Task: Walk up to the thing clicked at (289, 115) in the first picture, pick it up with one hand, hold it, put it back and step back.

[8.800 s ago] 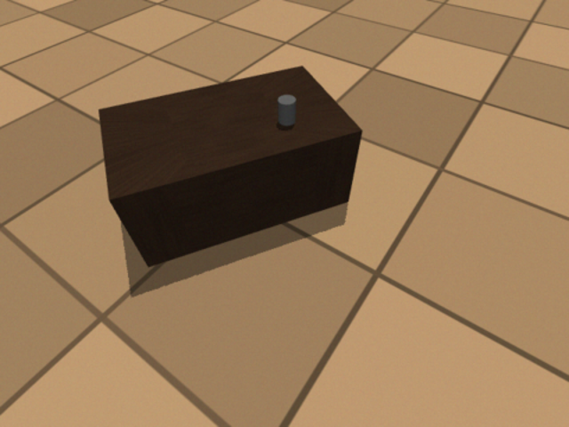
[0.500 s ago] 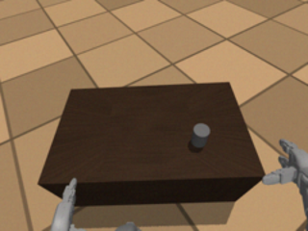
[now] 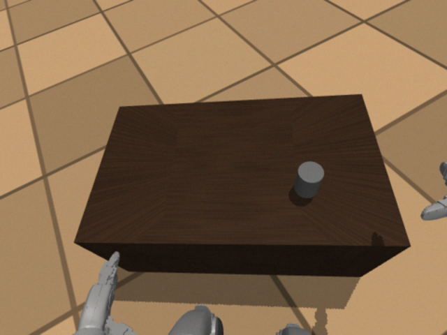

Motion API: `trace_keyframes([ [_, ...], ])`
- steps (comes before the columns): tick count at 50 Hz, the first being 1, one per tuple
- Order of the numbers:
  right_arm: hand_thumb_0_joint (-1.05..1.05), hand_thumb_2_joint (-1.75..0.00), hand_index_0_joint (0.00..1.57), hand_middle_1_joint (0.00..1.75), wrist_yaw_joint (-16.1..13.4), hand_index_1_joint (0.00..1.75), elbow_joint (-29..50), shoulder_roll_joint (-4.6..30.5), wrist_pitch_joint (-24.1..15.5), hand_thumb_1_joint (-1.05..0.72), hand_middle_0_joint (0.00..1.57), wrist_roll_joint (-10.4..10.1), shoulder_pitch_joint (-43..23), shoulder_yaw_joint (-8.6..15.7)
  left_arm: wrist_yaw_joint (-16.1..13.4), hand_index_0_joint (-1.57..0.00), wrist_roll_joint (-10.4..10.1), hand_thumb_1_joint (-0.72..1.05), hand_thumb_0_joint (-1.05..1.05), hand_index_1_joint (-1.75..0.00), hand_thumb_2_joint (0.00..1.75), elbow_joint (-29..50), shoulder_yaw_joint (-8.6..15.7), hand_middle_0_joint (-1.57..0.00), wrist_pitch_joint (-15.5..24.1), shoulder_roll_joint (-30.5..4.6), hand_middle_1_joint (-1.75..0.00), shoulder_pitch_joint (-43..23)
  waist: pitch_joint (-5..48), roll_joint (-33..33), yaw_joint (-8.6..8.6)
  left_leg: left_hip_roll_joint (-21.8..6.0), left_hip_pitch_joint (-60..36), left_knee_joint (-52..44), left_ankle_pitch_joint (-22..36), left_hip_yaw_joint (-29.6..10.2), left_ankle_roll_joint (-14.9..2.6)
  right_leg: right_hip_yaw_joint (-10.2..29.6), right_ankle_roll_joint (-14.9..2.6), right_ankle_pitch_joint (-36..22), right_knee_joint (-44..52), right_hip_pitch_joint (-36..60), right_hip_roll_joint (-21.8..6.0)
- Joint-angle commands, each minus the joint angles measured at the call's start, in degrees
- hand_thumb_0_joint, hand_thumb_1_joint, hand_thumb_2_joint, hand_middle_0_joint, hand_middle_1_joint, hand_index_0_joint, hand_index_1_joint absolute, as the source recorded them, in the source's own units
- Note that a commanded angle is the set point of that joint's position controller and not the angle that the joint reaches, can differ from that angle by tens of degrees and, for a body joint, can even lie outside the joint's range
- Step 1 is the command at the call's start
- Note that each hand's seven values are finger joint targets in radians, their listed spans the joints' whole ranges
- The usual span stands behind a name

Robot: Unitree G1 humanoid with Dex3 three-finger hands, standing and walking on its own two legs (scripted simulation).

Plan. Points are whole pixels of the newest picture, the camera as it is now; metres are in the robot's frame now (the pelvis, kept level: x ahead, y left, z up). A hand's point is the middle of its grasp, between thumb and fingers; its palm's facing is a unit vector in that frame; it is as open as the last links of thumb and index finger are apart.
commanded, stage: go down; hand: right
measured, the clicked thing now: (308, 180) +0.54 -0.16 -0.26
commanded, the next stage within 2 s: approach in 0.88 s
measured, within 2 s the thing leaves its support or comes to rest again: neither
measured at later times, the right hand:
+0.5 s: hand (444, 156) +0.43 -0.34 +0.03, palm faces +0.13 +0.99 -0.05, open 17.3 cm
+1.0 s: hand (446, 139) +0.46 -0.34 +0.04, palm faces +0.14 +0.99 -0.02, open 17.5 cm
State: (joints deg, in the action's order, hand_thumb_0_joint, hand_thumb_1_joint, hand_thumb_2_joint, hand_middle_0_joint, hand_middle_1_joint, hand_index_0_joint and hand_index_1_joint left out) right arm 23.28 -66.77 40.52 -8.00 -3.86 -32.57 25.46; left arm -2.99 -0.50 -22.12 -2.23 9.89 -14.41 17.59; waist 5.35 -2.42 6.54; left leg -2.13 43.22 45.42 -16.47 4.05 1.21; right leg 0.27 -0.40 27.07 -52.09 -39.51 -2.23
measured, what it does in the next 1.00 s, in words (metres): stands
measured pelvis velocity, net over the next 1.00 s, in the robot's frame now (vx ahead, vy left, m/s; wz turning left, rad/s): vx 0.00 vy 0.00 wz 0.01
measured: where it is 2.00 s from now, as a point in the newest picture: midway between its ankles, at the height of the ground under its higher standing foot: outside the picture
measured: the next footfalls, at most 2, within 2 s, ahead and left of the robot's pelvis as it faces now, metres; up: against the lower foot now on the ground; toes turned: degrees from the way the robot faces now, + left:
none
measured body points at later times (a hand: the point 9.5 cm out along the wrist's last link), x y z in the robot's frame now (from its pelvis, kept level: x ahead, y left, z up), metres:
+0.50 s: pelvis +0.00 +0.00 -0.01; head +0.11 -0.04 +0.42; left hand +0.15 +0.26 -0.05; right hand +0.42 -0.39 +0.04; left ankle +0.05 +0.14 -0.69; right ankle -0.02 -0.11 -0.69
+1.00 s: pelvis +0.00 +0.00 -0.02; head +0.12 -0.05 +0.41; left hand +0.15 +0.26 -0.05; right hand +0.44 -0.40 +0.05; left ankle +0.05 +0.14 -0.69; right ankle -0.02 -0.11 -0.69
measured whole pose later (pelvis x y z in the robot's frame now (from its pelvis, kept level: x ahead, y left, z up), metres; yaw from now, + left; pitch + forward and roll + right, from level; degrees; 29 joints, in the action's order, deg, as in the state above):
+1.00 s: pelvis +0.00 +0.00 -0.02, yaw +1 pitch +21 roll +4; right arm 29.2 -76.0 53.5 -13.5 -3.3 -46.9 33.7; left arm -1.9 0.4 -14.4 -3.3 7.7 -15.5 17.3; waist 7.3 -2.2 12.3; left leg -1.2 55.0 52.0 -18.3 5.3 0.6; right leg 2.0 0.1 29.8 -60.4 -52.2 -3.4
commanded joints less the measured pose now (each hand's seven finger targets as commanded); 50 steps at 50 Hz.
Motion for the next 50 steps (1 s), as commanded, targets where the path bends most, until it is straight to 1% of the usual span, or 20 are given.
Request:
trace_keyframes([
  [1,0.0,-0.02,0.06,0.04,0.4,0.04,10.9,20.9,-4.8,0.51,0.07,-1.1,-20.7,4.3,-0.9,-0.05,-0.3,-0.56,0.0,-0.07,0.06,11.3,5.8,-0.06,2.7,-11.1,-0.06,-1.9,23.7,10.8,0.32,1.9,-13.5,-1.7,13.1,-1.3,-2.62,1.9,0.58,-25.2,6.6,10.4,1.1],
  [3,0.0,-0.02,0.06,0.05,0.8,0.05,11.2,22.5,-5.4,0.53,0.06,-1.5,-22.5,5.4,-0.7,-0.05,-0.2,-0.55,0.0,-0.06,0.05,8.4,6.6,-0.06,2.1,-11.8,-0.06,0.5,22.9,13.4,0.0,2.3,-10.6,-1.0,12.2,-1.0,-2.91,2.7,1.39,-28.8,6.3,11.1,0.4],
  [5,0.0,-0.02,0.06,0.04,1.4,0.04,7.3,20.1,-5.4,0.51,0.07,-1.5,-20.2,4.5,-0.2,-0.05,-0.2,-0.55,0.0,-0.06,0.05,7.5,4.4,-0.06,1.9,-9.4,-0.06,0.7,22.3,13.4,-0.06,2.5,-9.5,-0.6,12.4,-0.9,-2.94,2.7,1.48,-30.8,5.5,10.8,0.5],
  [7,0.0,-0.02,0.07,0.04,1.4,0.04,7.3,23.3,-5.9,0.48,0.07,-1.1,-20.4,6.1,-0.2,-0.05,-0.2,-0.55,0.0,-0.07,0.05,10.5,5.6,-0.06,1.8,-11.2,-0.06,-1.1,25.0,13.3,0.11,2.3,-10.7,0.0,14.3,-1.2,-3.06,2.6,1.46,-32.6,4.8,11.0,0.5],
  [9,0.0,-0.02,0.06,0.04,1.6,0.04,7.2,24.5,-6.6,0.5,0.07,-1.3,-22.8,6.9,-0.2,-0.05,0.1,-0.55,0.0,-0.06,0.05,8.4,6.4,-0.06,1.3,-11.7,-0.06,0.5,23.6,14.0,0.15,2.5,-9.7,0.2,13.0,-1.1,-3.12,2.7,1.58,-31.2,4.8,10.0,0.4],
  [11,0.0,-0.02,0.06,0.04,2.5,0.04,5.5,22.4,-6.7,0.49,0.07,-1.2,-22.2,6.0,0.4,-0.05,-0.1,-0.55,0.0,-0.06,0.05,9.7,4.1,-0.06,1.3,-9.1,-0.06,-0.5,24.2,13.7,0.58,2.3,-9.9,0.6,14.1,-1.5,-3.13,2.3,1.25,-30.7,3.9,8.6,0.8],
  [12,0.0,-0.02,0.07,0.04,2.4,0.04,7.7,25.1,-7.3,0.48,0.07,-1.3,-24.6,7.2,0.1,-0.05,-0.1,-0.55,0.0,-0.06,0.05,12.8,6.3,-0.06,1.5,-11.8,-0.06,-2.3,26.8,12.2,1.24,2.4,-10.9,0.5,14.3,-1.3,-3.03,2.7,1.08,-30.0,3.8,8.9,0.6],
  [14,0.0,-0.02,0.06,0.04,2.6,0.04,7.5,27.0,-7.7,0.52,0.07,-1.3,-25.9,8.0,-0.2,-0.05,0.1,-0.54,0.0,-0.06,0.05,11.7,6.1,-0.06,1.2,-12.0,-0.06,-0.9,26.0,13.3,1.41,2.5,-9.9,0.6,13.2,-1.2,-2.97,2.6,1.05,-29.1,3.7,8.9,0.5],
  [16,0.0,-0.02,0.06,0.04,3.4,0.04,2.0,23.5,-7.2,0.49,0.07,-1.1,-22.5,6.2,0.4,-0.05,0.0,-0.54,0.0,-0.06,0.05,7.5,3.5,-0.06,0.8,-8.0,-0.06,1.3,20.6,15.0,1.07,2.4,-6.7,0.9,11.2,-1.4,-3.09,2.1,0.98,-26.6,3.6,6.2,0.9],
  [19,0.0,-0.02,0.06,0.04,3.2,0.04,6.5,29.4,-8.1,0.52,0.07,-0.9,-27.6,8.5,-0.4,-0.05,0.2,-0.55,0.0,-0.06,0.05,14.2,6.8,-0.06,1.3,-13.2,-0.06,-2.3,26.2,14.1,2.05,2.5,-8.0,0.8,10.0,-1.2,-2.96,2.5,0.79,-23.2,3.7,7.7,0.7],
  [22,0.0,-0.02,0.06,0.04,4.6,0.04,1.4,24.4,-7.4,0.5,0.07,-1.6,-23.9,6.3,0.4,-0.05,0.0,-0.54,0.0,-0.06,0.04,8.9,3.7,-0.05,0.6,-8.6,-0.06,3.0,20.6,14.9,2.04,2.5,-5.5,1.3,9.6,-1.1,-2.99,2.4,0.8,-23.7,3.1,4.7,0.9],
  [24,0.0,-0.02,0.06,0.04,4.2,0.04,7.2,31.1,-8.3,0.51,0.07,-1.4,-29.6,9.8,0.0,-0.05,0.1,-0.55,0.0,-0.06,0.05,17.7,5.2,-0.06,1.5,-11.9,-0.06,-2.8,28.6,13.6,2.6,2.3,-9.0,1.9,12.9,-1.5,-2.83,2.7,0.72,-25.5,1.8,5.9,0.8],
  [27,0.0,-0.02,0.06,0.04,4.8,0.04,5.4,30.9,-8.0,0.53,0.07,-1.2,-28.8,9.5,-0.2,-0.05,0.2,-0.54,0.0,-0.05,0.04,15.2,6.7,-0.05,0.9,-12.7,-0.05,1.1,26.7,14.6,2.7,2.3,-8.7,2.2,13.4,-1.6,-2.86,2.3,0.57,-25.7,1.4,5.2,1.1],
  [30,0.0,-0.02,0.06,0.04,5.1,0.04,2.8,28.8,-7.9,0.52,0.07,-1.1,-28.3,8.4,0.1,-0.05,0.5,-0.55,0.0,-0.06,0.05,12.1,4.6,-0.05,0.9,-10.2,-0.06,1.5,25.0,16.4,2.85,2.5,-4.1,3.1,12.1,-1.4,-3.14,2.7,0.98,-28.5,0.4,5.9,0.5],
  [32,0.0,-0.01,0.07,0.04,4.9,0.04,4.0,32.2,-8.3,0.53,0.07,-1.1,-30.1,10.3,0.1,-0.05,0.4,-0.55,0.0,-0.06,0.05,15.8,5.1,-0.05,1.1,-11.5,-0.05,0.0,27.5,15.1,3.13,2.3,-6.6,3.2,12.9,-1.6,-3.11,2.7,0.8,-26.5,0.3,4.4,0.6],
  [37,0.0,-0.01,0.06,0.04,5.7,0.04,5.2,32.6,-8.6,0.55,0.07,-1.0,-32.4,10.2,0.0,-0.05,0.5,-0.54,0.0,-0.05,0.05,15.9,5.4,-0.05,0.9,-11.7,-0.05,1.0,29.7,16.4,3.81,2.3,-8.2,3.5,13.8,-1.7,-2.89,2.3,0.48,-24.3,0.0,3.7,1.0],
  [40,0.0,-0.01,0.06,0.04,5.6,0.04,1.8,31.8,-8.2,0.56,0.07,-0.9,-31.0,9.4,0.1,-0.05,0.5,-0.54,0.0,-0.05,0.05,15.0,4.8,-0.05,0.7,-11.0,-0.05,0.7,25.0,15.6,3.56,2.4,-5.8,3.0,10.2,-1.5,-2.91,2.3,0.28,-19.7,0.5,1.1,1.2],
  [46,0.0,-0.01,0.07,0.04,5.8,0.04,4.1,32.8,-8.9,0.54,0.07,-1.0,-33.4,9.6,0.1,-0.05,0.5,-0.54,0.0,-0.05,0.05,16.7,4.2,-0.05,1.0,-10.7,-0.05,0.9,28.8,17.7,3.95,2.6,-5.5,3.6,11.6,-1.3,-2.85,2.6,0.57,-23.1,-0.3,3.5,0.9],
  [47,0.0,-0.01,0.06,0.04,5.4,0.04,3.9,35.3,-9.1,0.56,0.07,-0.9,-34.5,11.1,-0.2,-0.05,0.6,-0.54,0.0,-0.06,0.05,19.0,5.0,-0.05,1.2,-12.0,-0.06,-1.0,29.0,16.5,4.31,2.6,-6.2,3.6,11.4,-1.3,-2.86,2.7,0.55,-22.5,-0.4,3.0,0.8],
  [50,0.0,0.0,0.08,0.04,5.9,0.04,1.2,31.7,-9.0,0.55,0.08,-1.0,-32.8,9.3,0.1,-0.04,0.7,-0.55,0.0,-0.05,0.04,16.5,4.3,-0.05,0.8,-10.7,-0.04,0.5,27.9,18.7,4.18,2.8,-3.3,4.4,11.9,-1.1,-3.05,2.9,0.99,-26.8,-1.2,4.4,0.6],
])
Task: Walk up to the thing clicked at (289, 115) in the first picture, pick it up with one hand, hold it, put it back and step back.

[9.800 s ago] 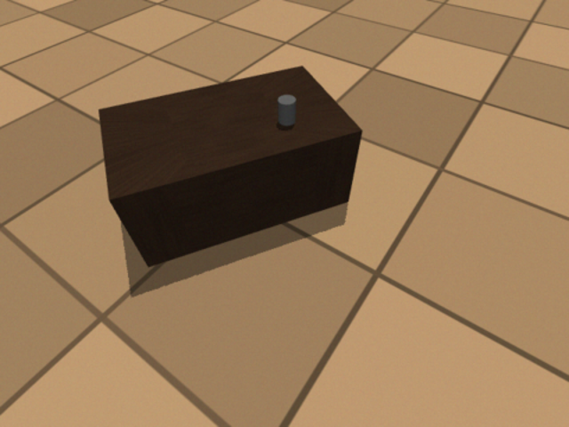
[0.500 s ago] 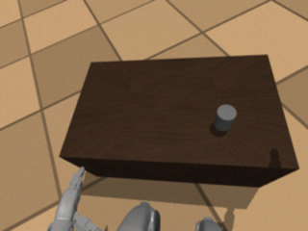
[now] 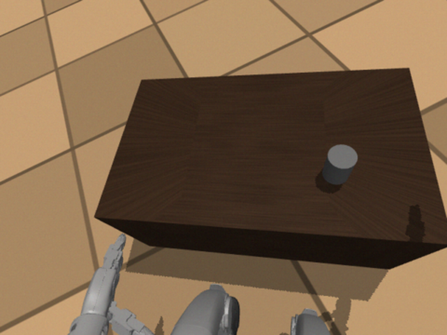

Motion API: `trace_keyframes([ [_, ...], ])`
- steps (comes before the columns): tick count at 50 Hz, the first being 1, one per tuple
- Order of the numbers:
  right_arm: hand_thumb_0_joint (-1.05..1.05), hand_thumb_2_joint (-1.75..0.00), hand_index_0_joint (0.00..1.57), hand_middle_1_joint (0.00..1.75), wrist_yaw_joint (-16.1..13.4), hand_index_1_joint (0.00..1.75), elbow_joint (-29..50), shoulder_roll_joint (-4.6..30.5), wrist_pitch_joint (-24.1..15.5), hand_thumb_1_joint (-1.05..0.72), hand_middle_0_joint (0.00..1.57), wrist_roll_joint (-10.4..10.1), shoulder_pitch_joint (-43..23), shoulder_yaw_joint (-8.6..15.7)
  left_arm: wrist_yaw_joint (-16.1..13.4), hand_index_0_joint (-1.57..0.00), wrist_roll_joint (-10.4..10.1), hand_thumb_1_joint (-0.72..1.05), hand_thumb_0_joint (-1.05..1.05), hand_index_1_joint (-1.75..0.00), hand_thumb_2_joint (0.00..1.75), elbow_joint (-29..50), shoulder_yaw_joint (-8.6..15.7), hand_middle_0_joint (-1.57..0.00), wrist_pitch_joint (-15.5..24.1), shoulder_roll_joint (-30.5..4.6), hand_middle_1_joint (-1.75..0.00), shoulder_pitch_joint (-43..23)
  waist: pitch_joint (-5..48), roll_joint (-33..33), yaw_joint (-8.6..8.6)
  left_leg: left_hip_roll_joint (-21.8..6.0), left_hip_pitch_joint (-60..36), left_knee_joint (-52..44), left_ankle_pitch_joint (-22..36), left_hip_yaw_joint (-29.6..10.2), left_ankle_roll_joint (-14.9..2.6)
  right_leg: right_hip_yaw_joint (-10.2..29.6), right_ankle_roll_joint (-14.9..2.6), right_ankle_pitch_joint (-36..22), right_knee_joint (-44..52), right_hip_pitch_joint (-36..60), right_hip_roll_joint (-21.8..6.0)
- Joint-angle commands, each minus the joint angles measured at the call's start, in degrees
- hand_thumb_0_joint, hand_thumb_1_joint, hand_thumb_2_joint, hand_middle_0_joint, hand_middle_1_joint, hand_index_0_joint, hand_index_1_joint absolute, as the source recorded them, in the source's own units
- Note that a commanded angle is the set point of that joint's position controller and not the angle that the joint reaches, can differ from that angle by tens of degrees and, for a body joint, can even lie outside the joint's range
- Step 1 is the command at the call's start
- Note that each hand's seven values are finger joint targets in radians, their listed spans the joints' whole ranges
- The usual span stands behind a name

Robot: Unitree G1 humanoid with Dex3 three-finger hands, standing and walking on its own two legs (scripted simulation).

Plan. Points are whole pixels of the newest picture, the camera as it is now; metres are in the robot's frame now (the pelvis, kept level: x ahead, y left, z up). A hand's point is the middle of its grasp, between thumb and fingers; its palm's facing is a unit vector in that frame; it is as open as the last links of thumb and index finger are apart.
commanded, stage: approach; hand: right
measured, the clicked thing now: (338, 165) +0.55 -0.17 -0.24
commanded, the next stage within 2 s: close in in 0.52 s
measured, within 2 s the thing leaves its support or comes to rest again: neither
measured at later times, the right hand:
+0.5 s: hand (414, 165) +0.48 -0.28 -0.10, palm faces +0.09 +0.99 +0.07, open 17.6 cm
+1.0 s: hand (356, 175) +0.51 -0.20 -0.21, palm faces +0.08 +1.00 +0.03, open 17.7 cm
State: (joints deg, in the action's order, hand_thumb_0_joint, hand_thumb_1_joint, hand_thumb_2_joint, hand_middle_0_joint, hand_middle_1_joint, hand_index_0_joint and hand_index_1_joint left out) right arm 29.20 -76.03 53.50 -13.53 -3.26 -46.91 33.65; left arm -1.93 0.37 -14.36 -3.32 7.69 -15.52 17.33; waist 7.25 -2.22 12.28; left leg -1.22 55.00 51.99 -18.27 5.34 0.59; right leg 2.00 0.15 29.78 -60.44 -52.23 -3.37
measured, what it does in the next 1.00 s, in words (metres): lowers itself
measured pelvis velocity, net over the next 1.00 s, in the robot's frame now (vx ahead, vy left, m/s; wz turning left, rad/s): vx -0.06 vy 0.00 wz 0.07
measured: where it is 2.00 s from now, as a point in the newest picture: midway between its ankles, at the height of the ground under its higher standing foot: outside the picture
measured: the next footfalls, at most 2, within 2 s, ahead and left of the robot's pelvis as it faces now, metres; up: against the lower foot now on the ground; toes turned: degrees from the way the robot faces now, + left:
none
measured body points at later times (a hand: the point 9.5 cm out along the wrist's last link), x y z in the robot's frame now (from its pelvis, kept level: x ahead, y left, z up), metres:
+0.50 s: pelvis -0.02 +0.00 -0.07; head +0.17 -0.08 +0.33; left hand +0.15 +0.27 -0.02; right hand +0.47 -0.34 -0.10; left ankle +0.06 +0.14 -0.67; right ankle -0.02 -0.11 -0.67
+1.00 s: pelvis -0.06 +0.00 -0.15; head +0.17 -0.09 +0.22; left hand +0.10 +0.26 -0.03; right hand +0.50 -0.26 -0.21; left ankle +0.06 +0.14 -0.67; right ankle -0.02 -0.11 -0.67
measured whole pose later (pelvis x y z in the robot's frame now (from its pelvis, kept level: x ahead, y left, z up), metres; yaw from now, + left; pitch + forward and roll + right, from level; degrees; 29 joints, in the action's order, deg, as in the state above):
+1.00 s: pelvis -0.06 +0.00 -0.15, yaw +4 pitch +34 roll +8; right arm 12.3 -70.0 45.4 -31.4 3.1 -49.6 36.9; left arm 4.6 5.5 20.9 5.9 11.0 -19.4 25.4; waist 7.2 -3.8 26.8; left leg -1.4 96.7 86.9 -24.4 6.7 0.3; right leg 5.5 0.1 39.4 -98.9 -94.3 -4.0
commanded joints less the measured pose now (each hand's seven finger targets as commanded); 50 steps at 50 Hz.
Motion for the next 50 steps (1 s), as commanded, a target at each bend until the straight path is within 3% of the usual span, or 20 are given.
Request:
trace_keyframes([
  [1,0.0,0.0,0.07,0.04,0.1,0.04,11.6,18.4,-3.9,0.58,0.07,-1.9,-19.2,1.3,-0.9,-0.04,-0.1,-0.55,0.0,-0.05,0.04,8.8,5.1,-0.05,3.2,-9.2,-0.04,0.5,26.1,17.5,-0.89,1.8,-14.9,-2.0,14.2,-2.4,-2.36,1.2,0.24,-29.5,6.5,16.6,1.6],
  [5,0.0,0.0,0.07,0.04,0.4,0.04,9.8,16.1,-6.4,0.6,0.07,-3.7,-18.8,1.8,-0.7,-0.04,0.0,-0.56,0.0,-0.05,0.04,9.8,6.2,-0.05,3.8,-10.2,-0.04,-0.7,22.4,13.8,0.18,2.0,-12.5,-0.1,12.9,-2.3,-2.37,1.7,0.14,-26.4,5.1,10.7,1.4],
  [7,0.0,0.0,0.07,0.04,1.1,0.04,6.5,11.6,-8.2,0.6,0.07,-4.6,-16.4,0.3,-0.6,-0.04,0.3,-0.56,0.0,-0.05,0.04,10.7,7.0,-0.05,4.3,-10.6,-0.04,-0.3,22.0,12.2,1.97,2.2,-9.9,0.9,11.1,-2.2,-2.38,2.0,-0.02,-24.3,3.8,9.4,1.2],
  [10,0.0,-0.01,0.07,0.04,1.0,0.04,5.8,11.4,-11.4,0.6,0.07,-5.7,-16.0,2.0,-0.2,-0.04,0.7,-0.55,0.0,-0.05,0.04,10.3,7.4,-0.05,4.7,-10.2,-0.04,2.2,21.7,13.1,2.3,2.2,-6.4,4.1,10.4,-2.5,-2.37,2.3,0.09,-24.2,1.2,6.3,1.2],
  [15,0.0,-0.01,0.07,0.04,0.1,0.04,8.7,12.0,-16.1,0.59,0.07,-5.3,-16.0,4.5,0.8,-0.04,1.8,-0.55,0.0,-0.05,0.04,18.5,9.5,-0.04,5.8,-11.6,-0.04,3.6,28.7,17.2,4.01,2.4,-2.9,9.8,12.7,-2.5,-2.62,2.9,0.64,-30.8,-4.3,6.7,0.8],
  [18,0.0,0.0,0.08,0.04,-1.4,0.04,10.6,13.9,-18.2,0.57,0.08,-3.9,-15.8,6.5,1.2,-0.04,2.2,-0.54,0.0,-0.04,0.04,22.0,12.9,-0.04,6.0,-13.7,-0.04,4.3,32.4,19.1,5.03,2.2,-2.3,12.4,13.4,-2.9,-2.75,2.7,0.63,-31.0,-7.8,4.6,1.1],
  [22,0.0,0.0,0.07,0.04,-3.4,0.04,10.7,12.7,-21.2,0.6,0.08,-2.6,-16.7,7.2,2.1,-0.03,3.0,-0.54,0.0,-0.04,0.04,23.1,10.3,-0.04,6.1,-10.7,-0.04,3.8,31.0,22.7,4.87,2.3,3.5,16.2,9.4,-2.4,-3.0,3.4,1.29,-28.6,-10.3,0.2,0.4],
  [25,0.0,0.0,0.07,0.04,-5.3,0.04,12.4,14.5,-23.4,0.6,0.07,-0.9,-18.0,7.7,2.2,-0.04,3.7,-0.53,0.0,-0.04,0.03,29.0,12.8,-0.04,6.7,-13.1,-0.04,2.6,35.6,24.7,6.51,2.4,5.3,18.5,8.0,-2.3,-2.89,3.6,1.25,-26.1,-13.3,-0.1,0.2],
  [27,0.0,-0.01,0.06,0.05,-6.2,0.05,10.5,13.8,-24.2,0.6,0.06,-0.3,-17.0,7.9,2.6,-0.04,4.2,-0.53,0.0,-0.04,0.03,28.8,12.2,-0.04,6.6,-12.0,-0.04,4.7,33.6,26.6,7.02,2.5,7.8,20.3,7.8,-2.4,-2.92,3.3,1.32,-25.2,-15.5,-3.1,0.3],
  [28,0.0,-0.01,0.06,0.05,-6.6,0.05,9.8,11.2,-24.5,0.6,0.06,-0.2,-17.0,6.7,2.7,-0.04,4.3,-0.53,0.0,-0.04,0.03,29.6,12.4,-0.04,6.7,-12.1,-0.04,4.1,32.6,26.4,7.89,2.7,9.4,21.4,7.5,-2.0,-2.98,3.8,1.34,-25.6,-16.4,-4.4,0.1],
  [31,0.0,-0.02,0.05,0.05,-8.4,0.05,8.6,13.2,-25.5,0.61,0.05,0.8,-16.0,8.0,2.8,-0.04,4.5,-0.54,0.0,-0.04,0.03,36.1,14.4,-0.04,7.1,-14.5,-0.04,4.4,32.8,24.8,10.25,2.7,9.6,23.4,7.7,-1.7,-2.85,4.1,1.03,-22.2,-19.1,-9.1,0.1],
  [32,0.0,-0.02,0.06,0.05,-9.0,0.05,9.2,14.6,-25.7,0.59,0.07,1.2,-16.2,8.8,3.0,-0.05,4.4,-0.55,0.0,-0.04,0.04,37.1,14.3,-0.05,7.0,-14.2,-0.04,5.1,32.9,25.4,9.72,2.7,9.6,24.2,6.3,-1.8,-2.87,3.9,0.97,-19.0,-19.5,-11.4,0.3],
  [36,0.0,-0.03,0.06,0.05,-10.8,0.05,11.0,12.4,-25.9,0.6,0.06,2.1,-18.0,7.8,3.8,-0.05,4.4,-0.55,0.0,-0.04,0.04,42.1,14.2,-0.05,7.1,-13.5,-0.05,7.4,33.8,28.2,11.99,2.7,13.2,26.8,6.0,-1.5,-2.85,4.2,0.95,-18.6,-21.8,-11.5,0.0],
  [39,0.0,-0.02,0.06,0.05,-12.6,0.05,14.7,12.2,-25.0,0.59,0.06,3.5,-20.4,6.7,4.1,-0.05,4.3,-0.54,0.0,-0.04,0.04,43.6,16.6,-0.05,7.0,-14.6,-0.05,10.0,35.5,31.2,12.35,2.5,14.1,27.5,3.7,-2.1,-2.92,3.7,0.93,-14.0,-22.2,-12.1,0.2],
  [40,0.0,-0.02,0.06,0.04,-13.2,0.04,19.1,12.8,-24.8,0.57,0.06,4.0,-23.2,6.3,4.2,-0.05,4.5,-0.55,0.0,-0.04,0.04,44.2,17.2,-0.05,7.0,-15.2,-0.05,10.4,38.9,34.4,11.8,2.5,14.6,28.2,4.0,-2.0,-3.02,3.8,1.21,-15.6,-22.4,-9.5,0.1],
  [42,0.0,-0.01,0.06,0.04,-14.5,0.04,17.6,10.2,-23.4,0.58,0.06,4.5,-21.9,4.9,4.3,-0.05,4.4,-0.54,0.0,-0.04,0.03,43.3,18.3,-0.05,6.7,-15.2,-0.05,11.6,35.1,34.2,12.43,2.4,16.4,28.1,2.9,-2.1,-2.95,3.3,1.11,-13.1,-22.7,-11.1,0.1],
  [44,0.0,-0.01,0.06,0.04,-16.0,0.04,21.7,10.2,-22.7,0.56,0.06,5.2,-23.8,4.9,4.4,-0.05,4.3,-0.53,0.0,-0.04,0.03,43.3,19.2,-0.05,6.5,-15.3,-0.04,11.6,37.5,36.1,11.31,2.4,18.0,29.1,2.6,-1.9,-3.04,3.6,1.38,-14.9,-22.8,-9.4,-0.2],
  [48,0.0,-0.02,0.05,0.05,-18.1,0.05,17.3,5.3,-21.2,0.61,0.05,6.1,-21.5,3.3,4.7,-0.05,4.3,-0.54,0.0,-0.04,0.03,43.9,18.7,-0.05,5.7,-14.9,-0.05,11.6,32.1,30.6,12.05,2.4,19.1,30.1,0.8,-1.1,-3.0,3.9,1.18,-11.1,-22.9,-15.7,0.1],
  [49,0.0,-0.02,0.05,0.05,-18.4,0.05,18.2,5.0,-21.3,0.61,0.05,6.2,-22.7,3.2,4.7,-0.05,4.3,-0.54,0.0,-0.05,0.04,45.7,17.8,-0.05,5.6,-14.5,-0.05,9.5,33.4,30.2,11.35,2.4,18.9,30.4,0.2,-1.0,-3.18,4.1,1.18,-11.0,-22.7,-15.7,0.1],
  [50,0.0,-0.02,0.05,0.05,-18.6,0.05,19.5,4.8,-21.5,0.61,0.05,6.4,-23.5,2.6,4.5,-0.05,4.3,-0.54,0.0,-0.04,0.03,46.6,19.2,-0.05,5.5,-15.4,-0.05,9.8,35.6,30.7,11.75,2.3,18.3,30.6,1.4,-1.2,-3.06,4.0,0.99,-12.1,-23.4,-14.4,0.1],
])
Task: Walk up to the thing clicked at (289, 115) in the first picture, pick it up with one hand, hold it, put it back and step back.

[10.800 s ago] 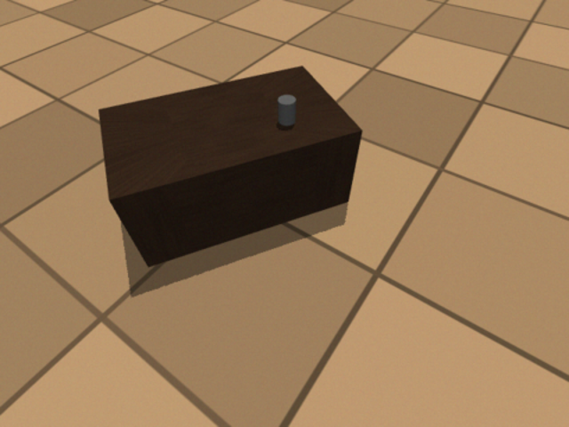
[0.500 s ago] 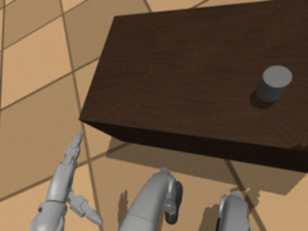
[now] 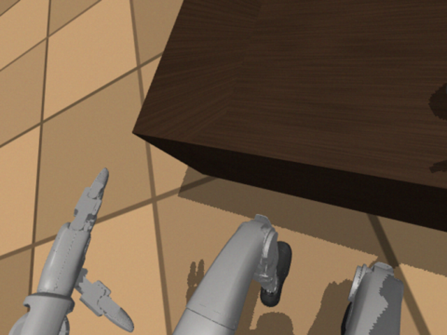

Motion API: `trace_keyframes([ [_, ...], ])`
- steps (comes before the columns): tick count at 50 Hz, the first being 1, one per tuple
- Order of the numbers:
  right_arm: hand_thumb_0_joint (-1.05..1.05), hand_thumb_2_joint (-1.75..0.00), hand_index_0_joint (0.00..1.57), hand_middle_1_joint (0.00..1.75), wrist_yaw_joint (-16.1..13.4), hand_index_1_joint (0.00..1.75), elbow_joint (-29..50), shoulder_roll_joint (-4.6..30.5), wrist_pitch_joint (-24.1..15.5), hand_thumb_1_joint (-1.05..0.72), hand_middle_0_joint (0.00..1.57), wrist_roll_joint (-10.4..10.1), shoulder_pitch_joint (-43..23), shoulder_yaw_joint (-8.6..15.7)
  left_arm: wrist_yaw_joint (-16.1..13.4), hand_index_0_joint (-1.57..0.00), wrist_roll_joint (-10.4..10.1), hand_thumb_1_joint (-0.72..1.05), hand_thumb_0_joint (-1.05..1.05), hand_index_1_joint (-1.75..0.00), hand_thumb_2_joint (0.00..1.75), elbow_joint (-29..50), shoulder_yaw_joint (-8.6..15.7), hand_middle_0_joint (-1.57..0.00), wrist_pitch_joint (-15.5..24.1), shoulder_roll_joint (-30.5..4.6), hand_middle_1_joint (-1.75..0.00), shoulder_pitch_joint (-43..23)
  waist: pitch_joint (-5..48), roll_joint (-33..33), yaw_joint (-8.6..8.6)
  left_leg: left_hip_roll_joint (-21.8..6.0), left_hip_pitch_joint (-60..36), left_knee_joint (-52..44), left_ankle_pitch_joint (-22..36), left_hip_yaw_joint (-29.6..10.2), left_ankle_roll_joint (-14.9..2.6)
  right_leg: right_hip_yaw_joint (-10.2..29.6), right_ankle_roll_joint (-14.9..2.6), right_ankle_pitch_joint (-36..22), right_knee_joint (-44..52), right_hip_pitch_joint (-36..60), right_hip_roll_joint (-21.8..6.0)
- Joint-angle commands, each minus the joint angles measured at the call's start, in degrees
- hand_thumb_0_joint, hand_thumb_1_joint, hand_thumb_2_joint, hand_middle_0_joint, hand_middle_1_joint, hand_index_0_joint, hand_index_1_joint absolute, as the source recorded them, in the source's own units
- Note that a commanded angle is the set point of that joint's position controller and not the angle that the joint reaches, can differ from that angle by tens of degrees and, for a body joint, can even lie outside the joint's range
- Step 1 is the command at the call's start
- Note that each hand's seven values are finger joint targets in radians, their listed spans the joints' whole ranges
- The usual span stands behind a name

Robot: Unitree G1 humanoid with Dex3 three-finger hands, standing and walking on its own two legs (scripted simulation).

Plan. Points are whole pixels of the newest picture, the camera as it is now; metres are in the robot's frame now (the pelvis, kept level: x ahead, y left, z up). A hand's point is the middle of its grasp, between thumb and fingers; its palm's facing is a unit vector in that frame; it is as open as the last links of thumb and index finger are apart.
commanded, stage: close in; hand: right
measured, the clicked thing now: out of the picture +0.59 -0.21 -0.08
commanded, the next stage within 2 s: rest palm in 0.24 s
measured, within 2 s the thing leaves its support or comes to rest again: leaves its support in 1.08 s
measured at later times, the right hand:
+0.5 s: hand out of the picture +0.56 -0.20 -0.06, palm faces +0.16 +0.99 +0.02, open 17.2 cm
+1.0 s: hand out of the picture +0.57 -0.20 -0.07, palm faces +0.16 +0.99 +0.00, open 10.3 cm
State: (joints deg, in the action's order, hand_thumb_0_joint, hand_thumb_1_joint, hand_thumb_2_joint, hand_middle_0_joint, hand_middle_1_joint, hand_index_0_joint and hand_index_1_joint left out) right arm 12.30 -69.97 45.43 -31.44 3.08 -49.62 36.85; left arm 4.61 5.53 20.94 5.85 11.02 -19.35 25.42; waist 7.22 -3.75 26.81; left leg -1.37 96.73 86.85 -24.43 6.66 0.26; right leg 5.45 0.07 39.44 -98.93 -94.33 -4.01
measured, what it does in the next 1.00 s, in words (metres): stands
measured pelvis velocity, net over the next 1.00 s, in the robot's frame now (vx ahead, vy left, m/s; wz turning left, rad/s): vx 0.00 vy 0.01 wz -0.03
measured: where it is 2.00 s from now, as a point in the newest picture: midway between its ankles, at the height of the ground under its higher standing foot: (308, 315)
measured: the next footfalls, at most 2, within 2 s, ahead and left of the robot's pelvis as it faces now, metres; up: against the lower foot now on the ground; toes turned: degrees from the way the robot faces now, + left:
none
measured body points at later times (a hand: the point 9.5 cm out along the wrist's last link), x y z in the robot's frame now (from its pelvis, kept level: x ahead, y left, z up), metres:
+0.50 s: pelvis +0.01 +0.00 -0.01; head +0.23 -0.09 +0.37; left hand +0.19 +0.25 +0.13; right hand +0.55 -0.26 -0.06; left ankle +0.13 +0.13 -0.52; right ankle +0.03 -0.11 -0.52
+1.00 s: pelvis +0.00 +0.01 -0.02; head +0.23 -0.08 +0.36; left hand +0.19 +0.26 +0.12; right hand +0.55 -0.25 -0.07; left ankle +0.13 +0.13 -0.52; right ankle +0.03 -0.11 -0.52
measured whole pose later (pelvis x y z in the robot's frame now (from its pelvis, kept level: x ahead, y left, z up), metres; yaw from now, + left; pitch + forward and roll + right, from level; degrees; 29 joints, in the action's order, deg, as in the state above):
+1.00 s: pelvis +0.00 +0.01 -0.02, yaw -1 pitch +36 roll +5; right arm 4.7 -68.6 40.1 -30.2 5.8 -52.7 33.3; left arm 5.0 4.1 29.0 9.1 8.6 -20.9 28.0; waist 7.3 -3.2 27.0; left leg -2.0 101.3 92.2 -26.5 4.9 -0.4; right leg 4.0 0.6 40.8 -101.8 -96.9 -3.3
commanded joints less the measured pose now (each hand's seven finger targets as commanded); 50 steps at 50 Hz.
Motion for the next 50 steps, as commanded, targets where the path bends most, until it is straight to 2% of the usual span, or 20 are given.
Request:
trace_keyframes([
  [1,0.0,-0.02,0.05,0.05,-2.2,0.05,11.5,12.7,-3.3,0.61,0.04,0.2,-20.4,-0.5,-2.2,-0.05,-1.0,-0.54,0.0,-0.04,0.03,11.4,10.5,-0.05,1.9,-12.0,-0.04,2.1,34.8,30.5,-2.35,2.4,-24.2,-4.5,7.2,-2.5,-2.68,0.4,0.88,-19.8,15.1,26.0,1.1],
  [4,0.0,-0.02,0.04,0.05,-3.2,0.05,7.4,9.1,-3.0,0.61,0.04,0.3,-17.7,-1.4,-2.2,-0.05,-1.2,-0.54,0.0,-0.04,0.03,11.7,9.6,-0.05,1.5,-11.2,-0.04,2.8,29.9,25.9,-2.1,2.5,-24.2,-4.5,5.7,-2.5,-2.56,0.0,0.35,-15.1,15.6,20.0,1.5],
  [7,0.0,-0.02,0.04,0.06,-4.5,0.06,9.9,10.8,-3.6,0.61,0.04,0.6,-19.8,-0.7,-2.6,-0.05,-1.4,-0.54,0.0,-0.04,0.03,14.6,11.5,-0.05,1.3,-12.4,-0.04,3.4,34.4,25.4,-2.02,2.4,-26.6,-4.1,7.3,-3.0,-2.4,-0.4,-0.02,-16.0,14.7,20.8,1.8],
  [8,0.0,-0.03,0.04,0.06,-4.6,0.06,9.0,9.4,-3.7,0.61,0.03,0.5,-20.3,-1.4,-2.5,-0.05,-1.5,-0.54,0.0,-0.04,0.03,13.7,11.1,-0.05,1.2,-12.0,-0.04,4.6,33.1,24.9,-1.03,2.4,-26.3,-4.2,7.0,-3.0,-2.36,-0.4,-0.08,-15.3,14.7,19.9,2.0],
  [9,0.0,-0.02,0.04,0.06,-4.9,0.06,10.3,9.0,-3.9,0.61,0.03,0.4,-20.5,-1.4,-2.3,-0.05,-1.3,-0.54,0.0,-0.04,0.03,13.6,10.6,-0.05,1.2,-11.3,-0.04,5.2,33.1,25.1,-1.88,2.5,-26.8,-4.2,7.3,-3.2,-2.4,-0.7,-0.23,-15.0,14.7,18.9,2.1],
  [11,0.0,-0.04,0.05,0.07,-5.3,0.07,8.7,6.9,-4.0,0.61,0.04,0.7,-20.4,-2.5,-2.3,-0.05,-1.5,-0.54,0.0,-0.04,0.04,14.2,10.2,-0.05,1.2,-10.4,-0.04,5.4,32.9,24.3,-1.28,2.5,-26.1,-4.2,7.3,-3.3,-2.36,-0.8,-0.27,-15.2,14.2,19.1,2.2],
  [12,0.0,-0.04,0.05,0.08,-5.4,0.08,9.6,6.4,-4.2,0.61,0.05,0.7,-21.5,-2.7,-2.4,-0.05,-1.6,-0.55,0.0,-0.05,0.04,14.0,10.9,-0.05,1.3,-10.8,-0.05,6.3,32.7,24.7,-0.44,2.4,-24.8,-3.8,7.4,-3.0,-2.35,-0.6,-0.1,-15.8,14.2,20.3,2.2],
  [16,0.0,-0.04,0.05,0.07,-6.4,0.07,10.6,5.8,-4.3,0.61,0.04,1.5,-22.4,-3.8,-2.2,-0.05,-1.5,-0.55,0.0,-0.05,0.04,14.2,12.7,-0.05,1.3,-11.5,-0.05,6.3,34.2,27.3,-0.82,2.3,-23.2,-3.0,8.4,-3.1,-2.47,-0.7,0.17,-19.1,13.3,23.5,2.0],
  [18,0.0,-0.07,0.13,0.12,-6.7,0.12,11.0,4.8,-4.5,0.61,0.12,1.4,-22.6,-3.7,-2.1,-0.03,-1.5,-0.59,0.0,-0.07,0.08,14.4,13.6,-0.05,1.5,-12.2,-0.05,6.4,34.8,26.9,0.03,2.3,-23.3,-2.8,10.0,-3.0,-2.31,-0.5,0.13,-21.9,12.4,24.4,1.8],
  [19,0.0,-0.09,0.15,0.14,-7.0,0.14,10.8,5.1,-4.5,0.61,0.14,1.7,-23.0,-3.9,-1.9,-0.03,-1.3,-0.6,0.0,-0.07,0.09,14.0,12.3,-0.05,1.3,-11.1,-0.04,6.9,34.0,26.6,-0.39,2.4,-23.5,-2.9,9.9,-3.0,-2.43,-0.7,0.09,-21.1,12.5,22.6,2.1],
  [22,0.0,-0.09,0.37,0.24,-7.6,0.24,13.5,7.2,-4.9,0.57,0.36,2.5,-25.4,-3.5,-1.9,-0.04,-1.5,-0.57,0.0,-0.06,0.06,15.6,13.0,-0.05,1.1,-11.8,-0.05,5.6,36.5,28.7,-1.07,2.1,-23.4,-2.4,9.5,-3.4,-2.47,-0.8,0.26,-21.2,12.4,24.3,2.1],
  [25,0.0,-0.09,0.53,0.32,-7.7,0.32,11.2,6.9,-4.7,0.59,0.53,2.5,-25.4,-3.6,-1.8,-0.04,-1.4,-0.56,0.0,-0.06,0.06,15.7,11.7,-0.05,0.8,-11.0,-0.05,5.9,35.5,28.2,-0.6,2.2,-24.1,-2.1,10.6,-3.5,-2.53,-0.9,0.16,-22.3,11.7,22.5,2.1],
  [31,0.0,-0.16,0.76,0.46,-8.1,0.46,9.4,8.5,-4.0,0.57,0.75,3.3,-25.7,-2.8,-1.9,-0.04,-1.7,-0.56,0.0,-0.05,0.06,19.4,13.3,-0.04,0.5,-12.5,-0.04,5.2,36.4,26.5,1.05,2.0,-26.8,-2.3,11.2,-4.4,-2.23,-1.3,-0.3,-19.4,10.8,19.4,2.3],
  [35,0.0,-0.25,0.9,0.57,-8.0,0.58,9.0,7.9,-3.2,0.5,0.89,3.4,-23.7,-2.7,-1.3,-0.04,-1.7,-0.55,0.0,-0.05,0.06,17.7,12.9,-0.04,0.4,-11.6,-0.04,7.7,35.9,28.6,-0.46,2.2,-24.8,-1.3,10.9,-3.8,-2.5,-1.5,0.09,-20.7,11.0,20.2,2.4],
  [37,0.0,-0.3,0.94,0.63,-8.0,0.63,11.3,8.9,-2.9,0.44,0.94,3.4,-24.1,-2.4,-1.4,-0.04,-1.9,-0.55,0.0,-0.04,0.05,18.4,14.9,-0.04,0.4,-13.2,-0.04,7.1,37.4,28.5,-0.05,2.1,-26.0,-1.8,11.1,-4.0,-2.43,-1.6,-0.1,-20.1,11.1,20.7,2.3],
  [41,0.0,-0.41,1.02,0.73,-7.2,0.73,9.6,3.9,-2.2,0.3,1.02,2.0,-21.0,-3.6,-1.1,-0.04,-2.5,-0.55,0.0,-0.05,0.05,16.8,12.3,-0.04,0.6,-10.5,-0.04,7.4,33.3,25.4,-0.25,2.2,-25.3,-1.4,10.3,-3.8,-2.41,-1.6,-0.32,-17.9,11.1,16.5,2.3],
  [44,0.0,-0.52,1.11,0.84,-7.7,0.84,14.9,9.2,-3.1,0.17,1.12,2.5,-24.9,-1.9,-1.6,-0.04,-2.3,-0.55,0.0,-0.05,0.05,18.7,13.4,-0.04,0.6,-12.4,-0.04,6.7,38.3,27.4,-0.84,2.1,-25.3,-1.0,10.7,-3.9,-2.38,-1.4,-0.17,-20.1,10.7,20.5,2.2],
  [47,0.0,-0.66,1.17,0.94,-7.6,0.94,13.5,5.3,-2.9,0.02,1.17,2.0,-26.3,-4.2,-1.7,-0.04,-2.1,-0.56,0.0,-0.05,0.05,16.2,13.1,-0.05,0.3,-11.5,-0.04,6.9,36.7,28.2,0.33,2.1,-24.6,-1.4,10.1,-3.9,-2.45,-1.4,-0.23,-19.2,10.9,20.5,2.4],
  [48,0.0,-0.73,1.21,1.01,-7.7,1.01,14.1,5.1,-2.8,-0.01,1.21,2.1,-25.4,-4.4,-1.7,-0.04,-2.1,-0.55,0.0,-0.05,0.05,16.6,12.3,-0.04,0.4,-10.8,-0.04,7.0,37.5,27.6,-0.39,2.1,-25.8,-1.7,10.7,-4.1,-2.48,-1.6,-0.35,-19.1,11.0,20.1,2.5],
  [50,0.0,-0.83,1.24,1.09,-8.1,1.09,14.1,6.4,-2.6,-0.06,1.24,2.4,-24.2,-3.7,-2.0,-0.04,-2.2,-0.56,0.0,-0.05,0.05,17.2,13.6,-0.04,0.3,-12.1,-0.04,7.1,38.9,27.4,-0.43,1.9,-27.8,-1.8,11.5,-4.5,-2.38,-1.9,-0.31,-19.6,10.9,20.0,2.5],
])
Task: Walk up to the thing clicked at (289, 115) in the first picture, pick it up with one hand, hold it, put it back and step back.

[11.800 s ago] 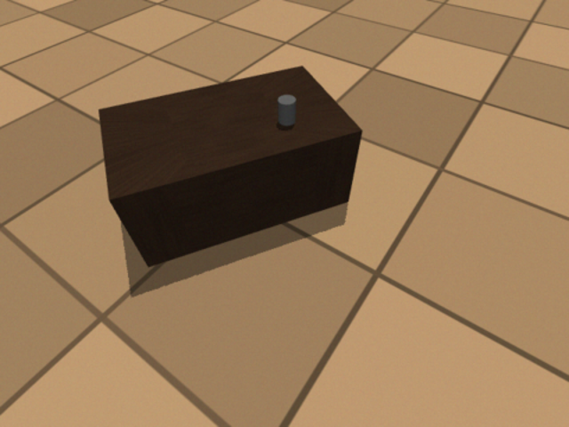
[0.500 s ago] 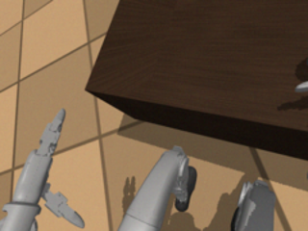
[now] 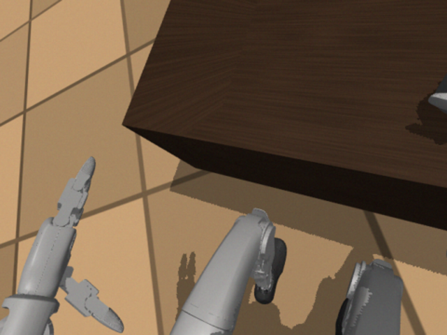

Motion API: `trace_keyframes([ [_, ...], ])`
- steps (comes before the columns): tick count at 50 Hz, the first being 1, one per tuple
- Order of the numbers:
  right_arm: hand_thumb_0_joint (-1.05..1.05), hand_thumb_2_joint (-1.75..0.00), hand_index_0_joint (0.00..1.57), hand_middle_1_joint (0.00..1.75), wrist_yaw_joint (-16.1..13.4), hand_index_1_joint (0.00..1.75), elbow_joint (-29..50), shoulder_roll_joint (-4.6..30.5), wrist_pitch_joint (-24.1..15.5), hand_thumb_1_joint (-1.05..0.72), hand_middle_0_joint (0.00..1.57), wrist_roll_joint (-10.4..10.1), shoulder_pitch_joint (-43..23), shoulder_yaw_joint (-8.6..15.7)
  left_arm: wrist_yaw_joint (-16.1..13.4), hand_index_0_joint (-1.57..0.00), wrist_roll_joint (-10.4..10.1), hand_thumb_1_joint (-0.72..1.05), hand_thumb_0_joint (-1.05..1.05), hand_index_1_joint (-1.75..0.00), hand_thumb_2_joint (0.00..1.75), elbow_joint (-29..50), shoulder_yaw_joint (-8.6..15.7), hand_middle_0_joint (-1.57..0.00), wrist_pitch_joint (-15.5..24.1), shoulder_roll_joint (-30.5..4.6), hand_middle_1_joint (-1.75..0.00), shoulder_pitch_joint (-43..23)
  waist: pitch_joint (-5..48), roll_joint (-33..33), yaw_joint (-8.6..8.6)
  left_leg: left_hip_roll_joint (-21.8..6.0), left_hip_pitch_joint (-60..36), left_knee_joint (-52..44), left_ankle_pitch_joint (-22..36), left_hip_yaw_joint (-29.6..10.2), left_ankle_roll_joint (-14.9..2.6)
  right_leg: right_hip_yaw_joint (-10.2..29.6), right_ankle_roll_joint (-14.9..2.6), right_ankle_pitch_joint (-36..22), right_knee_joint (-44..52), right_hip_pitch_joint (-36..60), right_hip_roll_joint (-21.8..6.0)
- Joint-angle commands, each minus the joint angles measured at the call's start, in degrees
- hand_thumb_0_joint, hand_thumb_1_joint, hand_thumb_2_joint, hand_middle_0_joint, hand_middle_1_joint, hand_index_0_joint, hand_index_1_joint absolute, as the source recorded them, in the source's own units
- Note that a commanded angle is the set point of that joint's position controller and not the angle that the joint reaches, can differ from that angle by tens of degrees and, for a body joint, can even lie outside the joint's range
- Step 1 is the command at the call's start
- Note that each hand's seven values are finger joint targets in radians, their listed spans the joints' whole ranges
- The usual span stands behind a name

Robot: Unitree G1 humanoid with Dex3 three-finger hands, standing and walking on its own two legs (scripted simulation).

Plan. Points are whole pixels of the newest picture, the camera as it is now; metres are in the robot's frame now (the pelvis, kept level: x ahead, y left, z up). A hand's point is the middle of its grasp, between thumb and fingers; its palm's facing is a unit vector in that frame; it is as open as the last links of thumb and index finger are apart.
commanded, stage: close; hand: right
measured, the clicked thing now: out of the picture +0.57 -0.18 -0.06
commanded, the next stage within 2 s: settle in 0.08 s
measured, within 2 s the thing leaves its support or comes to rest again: leaves its support in 0.08 s
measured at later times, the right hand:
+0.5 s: hand out of the picture +0.57 -0.19 -0.01, palm faces +0.12 +0.99 +0.00, open 10.2 cm
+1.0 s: hand out of the picture +0.58 -0.19 +0.04, palm faces +0.13 +0.99 +0.00, open 10.2 cm
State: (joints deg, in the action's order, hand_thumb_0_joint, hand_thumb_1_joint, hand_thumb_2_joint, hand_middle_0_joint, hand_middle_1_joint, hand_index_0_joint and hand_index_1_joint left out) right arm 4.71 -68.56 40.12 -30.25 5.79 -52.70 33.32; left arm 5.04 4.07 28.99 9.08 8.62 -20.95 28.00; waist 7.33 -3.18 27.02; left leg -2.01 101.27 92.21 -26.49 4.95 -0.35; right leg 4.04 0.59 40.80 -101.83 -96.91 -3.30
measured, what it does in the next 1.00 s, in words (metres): rises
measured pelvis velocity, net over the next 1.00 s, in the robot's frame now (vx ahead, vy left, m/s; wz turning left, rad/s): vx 0.01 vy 0.00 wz -0.01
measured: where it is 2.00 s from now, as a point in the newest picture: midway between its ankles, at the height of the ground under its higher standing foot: (303, 312)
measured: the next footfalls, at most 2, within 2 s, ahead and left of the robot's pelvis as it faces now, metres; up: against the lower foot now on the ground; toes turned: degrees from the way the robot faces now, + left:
none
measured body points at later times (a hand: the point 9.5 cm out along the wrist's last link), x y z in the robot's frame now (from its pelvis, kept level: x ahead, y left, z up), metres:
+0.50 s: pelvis +0.00 +0.00 +0.01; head +0.22 -0.08 +0.40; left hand +0.18 +0.26 +0.14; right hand +0.56 -0.25 -0.01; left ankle +0.12 +0.12 -0.50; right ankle +0.03 -0.12 -0.50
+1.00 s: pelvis +0.01 +0.00 +0.05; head +0.22 -0.07 +0.45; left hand +0.19 +0.25 +0.15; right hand +0.57 -0.25 +0.04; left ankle +0.12 +0.12 -0.50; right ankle +0.03 -0.12 -0.50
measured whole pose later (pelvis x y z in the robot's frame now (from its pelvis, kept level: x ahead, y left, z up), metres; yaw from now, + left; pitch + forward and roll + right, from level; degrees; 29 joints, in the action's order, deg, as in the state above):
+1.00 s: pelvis +0.01 +0.00 +0.05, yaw -1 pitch +33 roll +5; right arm 4.9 -72.0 39.4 -26.7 4.8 -56.7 30.4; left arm 3.2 4.3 21.3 3.1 6.2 -17.3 25.6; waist 7.7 -2.0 24.2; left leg -1.3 89.5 81.7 -24.9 4.9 -0.3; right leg 3.5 0.7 38.3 -90.8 -85.5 -3.6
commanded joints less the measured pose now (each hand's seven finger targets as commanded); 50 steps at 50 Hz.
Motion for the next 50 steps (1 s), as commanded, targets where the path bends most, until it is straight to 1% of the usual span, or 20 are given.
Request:
trace_keyframes([
  [1,0.0,-0.87,1.25,1.12,-0.5,1.12,14.3,12.2,-3.8,-0.09,1.25,-0.4,-22.2,-0.1,-2.3,-0.04,-0.6,-0.55,0.0,-0.04,0.04,8.1,9.9,-0.04,2.4,-10.6,-0.04,5.3,39.3,27.9,-1.22,2.6,-32.2,-7.1,13.6,-2.6,-1.87,-0.5,-0.69,-21.6,14.2,23.6,1.8],
  [4,0.0,-0.93,1.3,1.18,-0.6,1.18,14.9,11.3,-3.3,-0.17,1.29,-0.3,-24.5,-1.5,-2.2,-0.04,-0.5,-0.55,0.0,-0.04,0.04,6.8,8.6,-0.04,2.2,-9.0,-0.04,5.0,38.2,30.1,-1.06,2.8,-29.0,-7.3,13.2,-2.2,-1.96,-0.1,-0.49,-24.5,14.1,27.1,1.5],
  [6,0.0,-1.0,1.33,1.24,-0.8,1.24,12.1,11.1,-2.8,-0.2,1.32,-0.7,-22.8,-1.0,-2.2,-0.04,-0.5,-0.54,0.0,-0.04,0.04,4.6,8.4,-0.04,1.8,-9.2,-0.04,4.7,34.9,28.5,-1.46,2.9,-27.9,-7.5,12.0,-2.1,-2.05,-0.1,-0.4,-23.1,14.6,25.2,1.6],
  [9,0.0,-1.07,1.36,1.29,-1.0,1.3,10.6,12.2,-2.5,-0.26,1.35,-0.1,-23.1,-1.0,-2.5,-0.04,-0.5,-0.54,0.0,-0.04,0.03,8.2,8.0,-0.04,1.8,-9.9,-0.04,2.5,36.0,25.3,-1.01,2.8,-30.2,-8.0,11.1,-2.2,-1.97,0.0,-0.75,-19.9,15.3,23.3,1.6],
  [11,0.0,-1.18,1.36,1.36,-0.6,1.36,9.0,11.6,-2.6,-0.17,1.32,-0.5,-23.9,-1.4,-2.7,-0.06,-0.6,-0.55,0.0,-0.05,0.05,5.7,7.8,-0.06,1.6,-9.7,-0.05,2.4,33.0,25.1,-1.01,2.8,-28.9,-8.3,9.3,-2.3,-2.0,0.0,-0.92,-17.1,15.5,20.9,1.8],
  [15,0.0,-1.23,1.36,1.4,-0.3,1.4,8.5,12.8,-2.3,-0.14,1.32,-0.5,-24.2,-1.0,-3.0,-0.06,-0.7,-0.54,0.0,-0.05,0.05,7.7,8.6,-0.05,1.7,-10.7,-0.05,1.6,36.1,24.0,-0.89,2.7,-32.1,-9.2,9.1,-2.7,-1.78,-0.2,-1.11,-15.9,16.0,21.6,1.9],
  [19,0.0,-1.25,1.36,1.42,0.1,1.42,11.7,13.4,-1.9,-0.1,1.31,-0.6,-26.6,-1.4,-3.2,-0.06,-0.8,-0.54,0.0,-0.05,0.04,6.8,8.1,-0.05,1.7,-10.0,-0.05,2.3,37.9,25.9,-0.97,2.6,-33.4,-10.1,9.6,-2.8,-1.66,-0.3,-1.01,-16.5,16.6,23.8,1.9],
  [22,0.0,-1.27,1.38,1.44,0.2,1.44,10.4,11.3,-1.2,-0.08,1.32,-0.8,-25.4,-2.5,-3.0,-0.06,-0.7,-0.53,0.0,-0.04,0.04,4.5,5.5,-0.05,1.4,-7.5,-0.05,4.2,34.9,26.9,-1.75,2.8,-32.0,-10.3,10.0,-2.2,-1.88,-0.3,-0.73,-18.1,17.9,24.8,1.9],
  [24,0.0,-1.26,1.38,1.43,-0.2,1.43,14.2,14.2,-0.9,-0.09,1.33,-0.6,-26.9,-1.5,-3.3,-0.05,-0.8,-0.54,0.0,-0.05,0.04,6.5,6.4,-0.05,1.4,-8.8,-0.05,2.9,38.5,27.9,-2.63,2.8,-33.3,-10.8,10.8,-2.3,-1.9,-0.2,-0.69,-19.7,18.4,28.1,1.8],
  [28,0.0,-1.25,1.37,1.42,-0.1,1.42,11.5,9.6,0.3,-0.06,1.31,-1.3,-26.1,-3.6,-3.3,-0.05,-0.5,-0.54,0.0,-0.05,0.04,2.9,6.0,-0.05,1.0,-8.2,-0.05,3.6,35.4,26.7,-2.13,3.2,-32.7,-12.0,11.9,-1.8,-2.04,0.0,-0.63,-22.0,19.2,28.9,1.7],
  [32,0.0,-1.26,1.4,1.44,-0.3,1.44,11.7,11.4,0.2,-0.08,1.35,-1.2,-26.8,-2.8,-3.6,-0.05,-0.4,-0.54,0.0,-0.05,0.05,2.6,6.8,-0.05,0.5,-9.7,-0.05,1.8,36.5,26.3,-2.54,3.4,-32.2,-12.4,12.9,-1.2,-2.08,0.7,-0.31,-26.9,20.0,33.0,1.2],
  [33,0.0,-1.26,1.4,1.44,-0.2,1.44,11.0,10.7,0.2,-0.08,1.34,-1.1,-27.6,-3.5,-3.4,-0.05,-0.2,-0.54,0.0,-0.05,0.04,1.0,5.8,-0.05,0.3,-8.4,-0.05,2.4,35.2,26.7,-2.95,3.4,-32.4,-13.0,12.2,-1.5,-2.12,0.3,-0.42,-25.4,20.3,31.7,1.4],
  [34,0.0,-1.26,1.38,1.43,-0.1,1.43,9.0,9.2,0.3,-0.08,1.32,-1.4,-26.7,-3.6,-3.4,-0.05,-0.5,-0.54,0.0,-0.05,0.05,0.6,5.5,-0.05,0.3,-8.0,-0.05,2.0,33.0,24.9,-2.11,3.3,-32.8,-13.4,12.0,-1.4,-2.08,0.4,-0.48,-24.3,20.8,30.6,1.4],
  [36,0.0,-1.27,1.36,1.43,-0.2,1.44,9.9,11.4,0.1,-0.08,1.3,-1.4,-27.1,-2.6,-3.8,-0.05,-0.6,-0.54,0.0,-0.04,0.04,2.6,5.6,-0.05,0.6,-8.5,-0.05,0.0,35.0,22.9,-2.61,3.0,-36.4,-14.6,11.6,-2.2,-1.73,0.0,-0.95,-20.5,21.2,29.2,1.5],
  [38,0.0,-1.27,1.36,1.44,0.0,1.44,7.8,10.2,0.0,-0.07,1.3,-1.4,-26.8,-3.2,-3.7,-0.05,-0.4,-0.54,0.0,-0.04,0.04,1.0,4.3,-0.05,0.3,-7.1,-0.05,0.9,33.4,22.8,-2.93,3.3,-36.1,-15.0,11.2,-2.1,-1.82,-0.2,-1.0,-19.7,22.1,28.2,1.6],
  [40,0.0,-1.28,1.35,1.44,0.0,1.44,9.5,11.4,-0.3,-0.07,1.29,-1.3,-28.4,-2.9,-3.9,-0.05,-0.4,-0.54,0.0,-0.05,0.04,2.5,4.6,-0.05,0.5,-7.6,-0.05,1.1,36.7,23.2,-2.66,3.2,-38.2,-15.6,12.7,-2.3,-1.65,-0.2,-0.92,-21.5,22.1,30.8,1.7],
  [44,0.0,-1.32,1.34,1.46,0.0,1.46,7.2,10.3,-0.2,-0.09,1.28,-1.9,-26.5,-2.7,-3.7,-0.05,-0.4,-0.54,0.0,-0.05,0.04,1.4,2.4,-0.05,0.5,-5.6,-0.05,1.6,34.0,22.0,-2.92,3.1,-40.1,-16.7,13.6,-2.9,-1.59,-0.6,-1.14,-21.1,22.7,28.4,1.8],
  [45,0.0,-1.32,1.35,1.47,-0.1,1.47,9.0,11.7,-0.5,-0.07,1.29,-1.7,-27.4,-2.2,-3.8,-0.05,-0.3,-0.54,0.0,-0.04,0.04,2.2,2.8,-0.05,0.6,-6.2,-0.05,1.6,35.4,22.8,-3.02,3.1,-40.9,-16.8,14.4,-3.0,-1.57,-0.7,-1.09,-21.9,22.7,29.3,1.8],
  [49,0.0,-1.31,1.34,1.45,-0.1,1.45,9.6,11.4,-0.5,-0.08,1.28,-1.5,-27.3,-2.6,-3.8,-0.05,-0.1,-0.54,0.0,-0.05,0.04,0.6,3.3,-0.05,0.4,-6.4,-0.05,1.5,37.1,24.5,-3.7,3.4,-40.6,-16.6,16.8,-2.6,-1.83,-0.6,-0.87,-26.3,22.8,32.8,1.7],
  [50,0.0,-1.3,1.33,1.45,0.0,1.45,8.6,10.5,-0.4,-0.09,1.27,-1.7,-27.2,-3.0,-3.8,-0.05,-0.1,-0.54,0.0,-0.05,0.04,-0.1,3.4,-0.05,0.4,-6.5,-0.05,1.6,35.9,24.0,-2.81,3.3,-40.4,-17.0,16.8,-2.7,-1.75,-0.5,-0.85,-26.5,22.9,33.0,1.6],
])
